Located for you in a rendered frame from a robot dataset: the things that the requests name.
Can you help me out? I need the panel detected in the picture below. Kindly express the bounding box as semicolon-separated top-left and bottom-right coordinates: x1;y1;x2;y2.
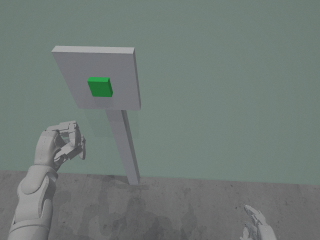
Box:
51;46;141;186

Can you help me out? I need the robot right hand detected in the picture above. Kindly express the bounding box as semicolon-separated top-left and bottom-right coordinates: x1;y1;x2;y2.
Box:
240;204;277;240

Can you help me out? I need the robot left hand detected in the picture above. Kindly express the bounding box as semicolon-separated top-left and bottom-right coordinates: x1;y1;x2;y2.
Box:
34;120;86;172

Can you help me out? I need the left robot forearm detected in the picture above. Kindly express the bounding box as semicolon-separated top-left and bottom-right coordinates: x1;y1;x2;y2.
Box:
7;164;59;240

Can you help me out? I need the button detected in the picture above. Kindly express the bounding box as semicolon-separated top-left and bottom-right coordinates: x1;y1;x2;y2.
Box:
87;77;113;97

